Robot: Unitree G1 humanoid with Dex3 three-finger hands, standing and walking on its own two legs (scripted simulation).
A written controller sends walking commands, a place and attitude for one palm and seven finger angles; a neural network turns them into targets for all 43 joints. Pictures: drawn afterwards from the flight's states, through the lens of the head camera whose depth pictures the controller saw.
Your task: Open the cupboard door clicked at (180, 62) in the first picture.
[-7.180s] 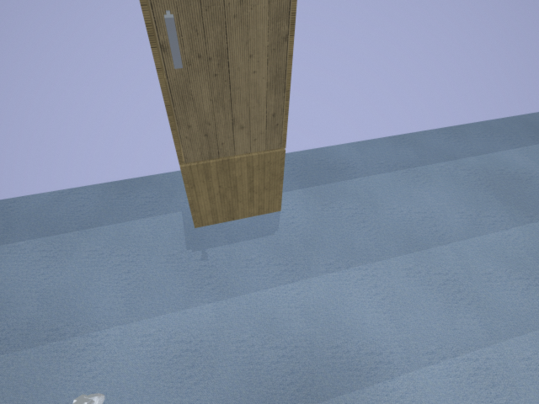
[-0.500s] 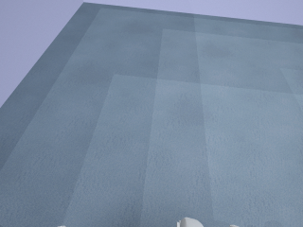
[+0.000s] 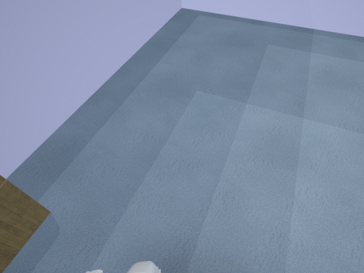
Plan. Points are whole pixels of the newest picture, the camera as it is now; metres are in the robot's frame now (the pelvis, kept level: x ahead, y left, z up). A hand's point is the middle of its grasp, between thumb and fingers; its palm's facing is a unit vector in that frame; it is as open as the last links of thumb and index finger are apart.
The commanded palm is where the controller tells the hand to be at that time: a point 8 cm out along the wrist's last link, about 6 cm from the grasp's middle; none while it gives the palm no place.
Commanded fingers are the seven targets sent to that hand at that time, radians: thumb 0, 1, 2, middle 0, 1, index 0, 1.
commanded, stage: turn to face it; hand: left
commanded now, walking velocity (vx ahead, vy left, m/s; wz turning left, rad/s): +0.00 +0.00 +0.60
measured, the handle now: out of the picture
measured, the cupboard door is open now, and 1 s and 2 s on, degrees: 0 0 0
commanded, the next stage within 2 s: take the last steps up to it in 1.82 s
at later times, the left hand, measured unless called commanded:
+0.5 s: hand out of the picture +0.05 +0.26 -0.15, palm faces +0.29 -0.92 -0.27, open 7.4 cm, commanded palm none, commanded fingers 0.00 0.90 0.90 -0.20 -0.30 -0.20 -0.30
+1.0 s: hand out of the picture -0.11 +0.24 -0.19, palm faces +0.59 -0.77 -0.25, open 7.4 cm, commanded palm none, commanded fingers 0.00 0.90 0.90 -0.20 -0.30 -0.20 -0.30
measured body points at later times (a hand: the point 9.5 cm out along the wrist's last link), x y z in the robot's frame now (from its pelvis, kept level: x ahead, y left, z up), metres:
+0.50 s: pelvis -0.01 +0.03 +0.00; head +0.03 +0.04 +0.45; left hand +0.03 +0.31 -0.13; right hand +0.13 -0.20 -0.14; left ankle -0.01 +0.14 -0.74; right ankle +0.03 -0.11 -0.71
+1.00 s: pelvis -0.03 +0.03 -0.02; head +0.00 +0.08 +0.43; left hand -0.15 +0.28 -0.17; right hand +0.21 -0.13 -0.14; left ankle -0.09 +0.12 -0.74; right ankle +0.04 -0.10 -0.72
